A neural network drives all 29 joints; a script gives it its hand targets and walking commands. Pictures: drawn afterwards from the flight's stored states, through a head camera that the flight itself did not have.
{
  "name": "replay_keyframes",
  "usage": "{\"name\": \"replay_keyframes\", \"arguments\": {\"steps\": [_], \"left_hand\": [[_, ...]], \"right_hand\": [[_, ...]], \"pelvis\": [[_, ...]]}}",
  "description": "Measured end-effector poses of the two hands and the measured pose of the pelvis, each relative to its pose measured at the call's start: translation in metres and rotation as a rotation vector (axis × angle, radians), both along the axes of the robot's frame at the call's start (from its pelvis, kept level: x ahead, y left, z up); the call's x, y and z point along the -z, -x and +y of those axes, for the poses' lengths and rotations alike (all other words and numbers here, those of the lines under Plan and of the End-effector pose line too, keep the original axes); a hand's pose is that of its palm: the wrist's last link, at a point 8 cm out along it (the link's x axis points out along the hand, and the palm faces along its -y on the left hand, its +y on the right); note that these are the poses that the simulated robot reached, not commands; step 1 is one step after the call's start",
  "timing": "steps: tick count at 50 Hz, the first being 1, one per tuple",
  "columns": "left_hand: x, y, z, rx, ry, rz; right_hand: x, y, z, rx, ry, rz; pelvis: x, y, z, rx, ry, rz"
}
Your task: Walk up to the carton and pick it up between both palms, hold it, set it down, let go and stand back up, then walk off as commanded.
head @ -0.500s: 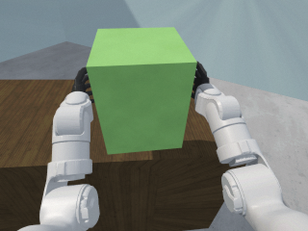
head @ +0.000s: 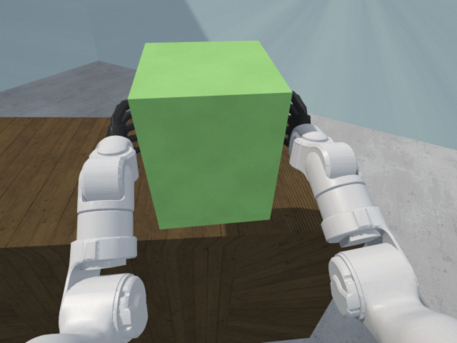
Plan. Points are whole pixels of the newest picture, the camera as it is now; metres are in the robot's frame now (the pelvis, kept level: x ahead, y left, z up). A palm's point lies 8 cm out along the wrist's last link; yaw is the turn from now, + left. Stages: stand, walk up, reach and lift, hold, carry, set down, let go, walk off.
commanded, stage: hold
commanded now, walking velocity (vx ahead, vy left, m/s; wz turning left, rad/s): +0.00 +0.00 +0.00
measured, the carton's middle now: (209, 134) +0.42 +0.01 +0.22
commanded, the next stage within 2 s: set down in 0.64 s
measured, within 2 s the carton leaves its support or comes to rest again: neither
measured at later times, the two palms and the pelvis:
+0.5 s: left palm (119, 144) +0.37 +0.15 +0.23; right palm (298, 133) +0.38 -0.14 +0.25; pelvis +0.00 +0.00 +0.00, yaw +0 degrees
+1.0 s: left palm (115, 137) +0.39 +0.16 +0.23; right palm (288, 136) +0.40 -0.13 +0.23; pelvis +0.00 +0.00 +0.00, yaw +0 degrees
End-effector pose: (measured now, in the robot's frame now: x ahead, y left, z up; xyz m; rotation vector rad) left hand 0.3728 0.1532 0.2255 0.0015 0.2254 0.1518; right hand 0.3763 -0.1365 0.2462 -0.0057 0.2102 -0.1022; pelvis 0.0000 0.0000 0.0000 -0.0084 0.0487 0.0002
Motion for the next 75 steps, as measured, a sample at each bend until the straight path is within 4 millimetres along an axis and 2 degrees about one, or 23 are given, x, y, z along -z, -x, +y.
{"name": "replay_keyframes", "arguments": {"steps": [36, 44, 49, 60, 70, 75], "left_hand": [[0.0, 0.0, 0.001, -0.001, -0.001, 0.0], [-0.01, 0.0, 0.004, -0.009, -0.027, -0.068], [-0.006, -0.013, 0.008, -0.005, -0.061, -0.032], [0.024, -0.036, 0.019, -0.049, -0.088, -0.035], [0.021, -0.053, 0.001, -0.025, -0.088, -0.065], [0.03, -0.053, -0.002, -0.028, -0.089, -0.041]], "right_hand": [[0.0, 0.0, 0.001, -0.002, 0.0, 0.0], [-0.006, -0.003, 0.004, -0.009, -0.039, -0.07], [0.012, -0.017, 0.007, -0.007, -0.089, -0.072], [0.05, -0.05, 0.02, -0.043, -0.094, -0.107], [0.047, -0.06, 0.001, -0.016, -0.093, -0.139], [0.056, -0.061, -0.001, -0.02, -0.094, -0.115]], "pelvis": [[0.0, 0.0, 0.0, 0.0, 0.0, -0.001], [0.0, 0.002, 0.0, 0.0, 0.0, -0.011], [0.0, 0.004, 0.0, 0.001, 0.0, -0.023], [0.0, -0.002, -0.002, 0.001, -0.003, -0.016], [-0.001, -0.013, -0.01, 0.003, -0.011, -0.001], [-0.001, -0.012, -0.014, 0.006, -0.011, -0.007]]}}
